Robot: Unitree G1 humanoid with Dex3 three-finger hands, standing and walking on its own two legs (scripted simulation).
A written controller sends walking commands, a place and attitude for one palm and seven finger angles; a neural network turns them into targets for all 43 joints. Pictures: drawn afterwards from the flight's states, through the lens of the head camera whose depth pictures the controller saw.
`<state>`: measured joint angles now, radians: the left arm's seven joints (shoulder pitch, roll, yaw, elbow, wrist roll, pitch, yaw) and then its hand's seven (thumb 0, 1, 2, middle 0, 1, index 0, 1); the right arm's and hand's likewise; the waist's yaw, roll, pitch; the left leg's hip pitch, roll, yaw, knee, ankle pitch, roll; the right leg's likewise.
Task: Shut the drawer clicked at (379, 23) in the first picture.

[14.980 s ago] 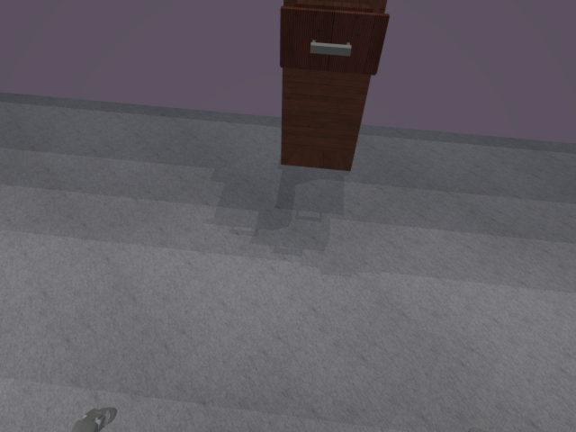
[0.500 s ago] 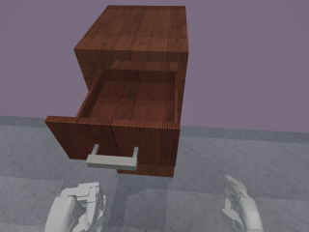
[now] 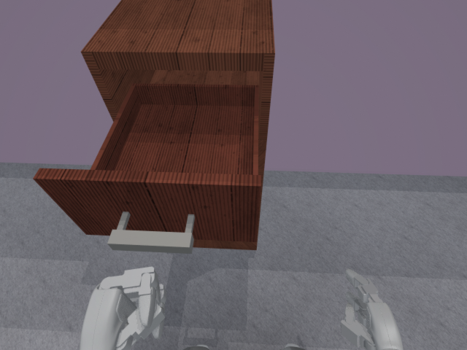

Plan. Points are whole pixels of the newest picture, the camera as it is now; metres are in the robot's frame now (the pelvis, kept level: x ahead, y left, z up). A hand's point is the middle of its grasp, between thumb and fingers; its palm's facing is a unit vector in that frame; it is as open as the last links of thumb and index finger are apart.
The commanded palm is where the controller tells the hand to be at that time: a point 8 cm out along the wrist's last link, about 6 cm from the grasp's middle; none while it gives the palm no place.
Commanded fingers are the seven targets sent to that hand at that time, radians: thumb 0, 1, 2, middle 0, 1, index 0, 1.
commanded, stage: bring the fist close to the handle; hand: left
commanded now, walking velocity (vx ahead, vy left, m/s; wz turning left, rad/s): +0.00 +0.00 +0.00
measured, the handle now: (154, 229) +0.29 +0.15 +0.06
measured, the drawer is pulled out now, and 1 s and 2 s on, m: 0.28 0.28 0.18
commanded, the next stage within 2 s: push the drawer shut in 0.66 s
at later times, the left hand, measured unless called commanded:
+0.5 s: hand (167, 300) +0.19 +0.11 +0.07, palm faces +0.02 -1.00 -0.03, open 3.3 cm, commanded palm +0.15 +0.16 +0.07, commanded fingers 0.00 0.90 0.90 -1.40 -1.60 -1.40 -1.60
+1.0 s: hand (170, 286) +0.20 +0.11 +0.06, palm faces +0.00 -1.00 -0.03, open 3.3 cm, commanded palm +0.18 +0.16 +0.07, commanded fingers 0.00 0.90 0.90 -1.40 -1.60 -1.40 -1.60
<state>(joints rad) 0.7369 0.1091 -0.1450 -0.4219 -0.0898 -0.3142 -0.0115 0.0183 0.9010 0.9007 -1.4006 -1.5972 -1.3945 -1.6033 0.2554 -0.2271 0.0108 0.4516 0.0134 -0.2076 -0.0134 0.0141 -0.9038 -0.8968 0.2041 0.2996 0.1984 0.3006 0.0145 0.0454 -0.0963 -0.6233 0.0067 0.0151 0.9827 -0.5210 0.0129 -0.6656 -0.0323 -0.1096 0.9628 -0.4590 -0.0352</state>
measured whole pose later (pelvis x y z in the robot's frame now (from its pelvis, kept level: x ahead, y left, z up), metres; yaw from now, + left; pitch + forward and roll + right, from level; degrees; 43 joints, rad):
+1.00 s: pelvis -0.01 +0.00 -0.01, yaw +0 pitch +13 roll -1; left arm 0.51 0.13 -0.12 -0.28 -0.09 -0.32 0.02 0.02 0.90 0.90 -1.40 -1.60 -1.40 -1.60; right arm 0.26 -0.23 0.03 0.42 0.01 -0.14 -0.02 0.01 -0.90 -0.90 0.20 0.30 0.20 0.30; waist -0.01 0.05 -0.12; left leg -0.75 0.01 0.01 1.07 -0.54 0.01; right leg -0.79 -0.03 -0.11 1.04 -0.48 -0.04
